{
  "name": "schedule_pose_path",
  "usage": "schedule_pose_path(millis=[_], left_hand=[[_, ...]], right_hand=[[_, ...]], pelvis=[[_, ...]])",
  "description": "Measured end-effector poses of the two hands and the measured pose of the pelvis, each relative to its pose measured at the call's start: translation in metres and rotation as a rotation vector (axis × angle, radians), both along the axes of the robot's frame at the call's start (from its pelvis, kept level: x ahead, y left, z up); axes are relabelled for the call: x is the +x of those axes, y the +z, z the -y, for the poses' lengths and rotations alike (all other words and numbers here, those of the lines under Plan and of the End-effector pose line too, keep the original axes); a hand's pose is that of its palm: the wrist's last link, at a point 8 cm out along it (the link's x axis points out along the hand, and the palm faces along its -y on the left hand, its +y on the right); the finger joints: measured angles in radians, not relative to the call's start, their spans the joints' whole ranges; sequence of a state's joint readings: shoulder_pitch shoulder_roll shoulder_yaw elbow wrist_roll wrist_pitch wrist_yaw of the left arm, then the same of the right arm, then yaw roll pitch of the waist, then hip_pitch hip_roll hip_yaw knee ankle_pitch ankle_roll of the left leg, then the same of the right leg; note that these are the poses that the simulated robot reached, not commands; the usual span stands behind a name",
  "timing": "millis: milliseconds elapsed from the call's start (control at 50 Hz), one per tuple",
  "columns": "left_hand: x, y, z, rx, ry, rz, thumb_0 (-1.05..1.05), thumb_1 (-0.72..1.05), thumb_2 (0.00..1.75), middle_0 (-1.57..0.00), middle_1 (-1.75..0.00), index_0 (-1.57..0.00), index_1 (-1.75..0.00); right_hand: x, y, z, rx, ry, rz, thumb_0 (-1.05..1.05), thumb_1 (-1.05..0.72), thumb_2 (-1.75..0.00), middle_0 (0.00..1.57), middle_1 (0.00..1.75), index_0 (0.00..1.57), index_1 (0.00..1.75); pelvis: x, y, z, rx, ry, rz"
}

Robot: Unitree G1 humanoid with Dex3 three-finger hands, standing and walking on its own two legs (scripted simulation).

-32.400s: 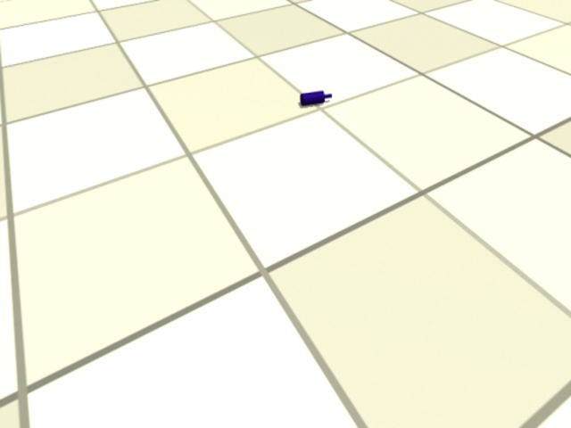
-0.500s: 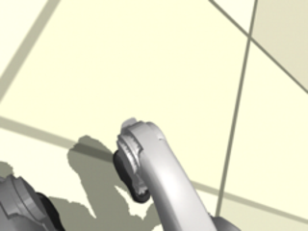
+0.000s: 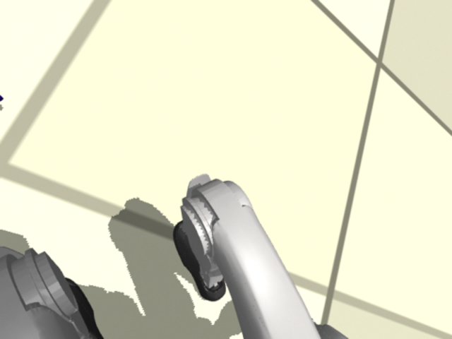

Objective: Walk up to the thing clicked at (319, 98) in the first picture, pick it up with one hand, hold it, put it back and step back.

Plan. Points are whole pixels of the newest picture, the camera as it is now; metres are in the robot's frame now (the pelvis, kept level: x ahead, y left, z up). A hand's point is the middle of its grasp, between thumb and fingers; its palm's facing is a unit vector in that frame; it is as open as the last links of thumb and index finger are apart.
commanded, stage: settle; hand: left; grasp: from above
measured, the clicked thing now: out of the picture +0.49 +0.29 -0.28
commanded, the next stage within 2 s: lift in 0.54 s
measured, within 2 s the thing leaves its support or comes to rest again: leaves its support in 0.04 s
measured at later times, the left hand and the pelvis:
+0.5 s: hand out of the picture +0.45 +0.32 -0.17, palm faces -0.32 -0.31 -0.90, open 10.4 cm; pelvis +0.01 -0.01 +0.00, yaw +5 degrees
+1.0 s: hand out of the picture +0.43 +0.32 -0.09, palm faces -0.31 -0.31 -0.90, open 10.4 cm; pelvis +0.01 -0.01 +0.04, yaw +8 degrees
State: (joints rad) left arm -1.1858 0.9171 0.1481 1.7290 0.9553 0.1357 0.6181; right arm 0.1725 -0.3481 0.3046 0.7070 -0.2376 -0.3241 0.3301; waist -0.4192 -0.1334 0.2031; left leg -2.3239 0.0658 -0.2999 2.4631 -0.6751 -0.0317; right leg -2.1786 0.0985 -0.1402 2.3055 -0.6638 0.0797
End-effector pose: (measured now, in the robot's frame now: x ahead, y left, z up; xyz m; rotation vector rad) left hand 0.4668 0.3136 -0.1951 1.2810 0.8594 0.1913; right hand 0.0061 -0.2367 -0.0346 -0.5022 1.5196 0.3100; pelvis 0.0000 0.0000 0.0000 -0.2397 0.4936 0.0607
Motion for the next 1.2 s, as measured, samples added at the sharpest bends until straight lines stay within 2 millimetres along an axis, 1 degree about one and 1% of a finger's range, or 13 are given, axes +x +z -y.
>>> schedule_pose_path(millis=[60,160,280,380,560,700,800,920,1060,1200], left_hand=[[0.001,0.006,-0.001,-0.001,0.006,0.018,-0.02,-0.01,0.36,-0.73,-0.45,-0.74,-0.46],[0.003,0.026,-0.006,0.015,0.021,0.047,-0.02,-0.01,0.35,-0.74,-0.42,-0.75,-0.43],[0.000,0.055,-0.013,0.039,0.040,0.032,-0.02,-0.02,0.35,-0.75,-0.40,-0.77,-0.41],[-0.007,0.071,-0.015,0.039,0.053,0.011,-0.02,-0.03,0.38,-0.76,-0.41,-0.77,-0.41],[-0.013,0.085,-0.011,0.021,0.047,-0.007,-0.02,-0.08,0.43,-0.75,-0.45,-0.77,-0.46],[-0.011,0.098,-0.009,0.022,0.045,0.019,-0.02,-0.08,0.45,-0.74,-0.48,-0.75,-0.49],[-0.013,0.114,-0.011,0.014,0.064,0.030,-0.02,-0.07,0.44,-0.72,-0.49,-0.73,-0.50],[-0.022,0.142,-0.012,0.011,0.053,0.008,-0.02,-0.06,0.43,-0.72,-0.48,-0.73,-0.49],[-0.044,0.181,-0.013,0.018,0.027,0.012,-0.02,-0.05,0.42,-0.73,-0.46,-0.74,-0.47],[-0.072,0.226,-0.012,0.029,0.016,0.013,-0.02,-0.03,0.40,-0.73,-0.45,-0.74,-0.46]], right_hand=[[0.004,-0.001,0.002,0.003,-0.013,0.007,0.01,-0.92,-0.91,0.20,0.30,0.20,0.30],[0.018,-0.007,0.007,0.011,-0.031,0.036,0.01,-0.92,-0.91,0.20,0.30,0.20,0.30],[0.041,-0.019,0.018,0.021,-0.045,0.101,0.00,-0.91,-0.90,0.20,0.30,0.20,0.30],[0.053,-0.030,0.025,0.031,-0.050,0.143,0.00,-0.91,-0.90,0.19,0.30,0.20,0.30],[0.057,-0.048,0.030,0.032,-0.067,0.151,0.00,-0.91,-0.90,0.19,0.30,0.20,0.30],[0.055,-0.052,0.029,0.019,-0.109,0.144,0.01,-0.91,-0.90,0.20,0.30,0.20,0.30],[0.056,-0.049,0.028,0.018,-0.152,0.147,0.01,-0.91,-0.90,0.20,0.30,0.20,0.30],[0.064,-0.042,0.031,0.018,-0.184,0.171,0.01,-0.91,-0.90,0.20,0.30,0.20,0.30],[0.079,-0.026,0.034,0.020,-0.197,0.221,0.01,-0.91,-0.90,0.20,0.30,0.20,0.30],[0.100,0.002,0.033,0.018,-0.206,0.303,0.01,-0.91,-0.90,0.20,0.30,0.20,0.30]], pelvis=[[0.001,0.001,0.001,0.006,0.002,-0.013],[0.005,0.004,0.003,0.018,0.005,-0.042],[0.008,0.005,0.005,0.037,0.011,-0.069],[0.008,0.004,0.007,0.058,0.020,-0.074],[0.005,0.002,0.012,0.094,0.034,-0.067],[0.007,0.004,0.013,0.105,0.036,-0.081],[0.009,0.011,0.013,0.110,0.042,-0.101],[0.009,0.025,0.014,0.117,0.052,-0.113],[0.005,0.049,0.016,0.129,0.067,-0.111],[0.001,0.082,0.017,0.136,0.079,-0.098]])
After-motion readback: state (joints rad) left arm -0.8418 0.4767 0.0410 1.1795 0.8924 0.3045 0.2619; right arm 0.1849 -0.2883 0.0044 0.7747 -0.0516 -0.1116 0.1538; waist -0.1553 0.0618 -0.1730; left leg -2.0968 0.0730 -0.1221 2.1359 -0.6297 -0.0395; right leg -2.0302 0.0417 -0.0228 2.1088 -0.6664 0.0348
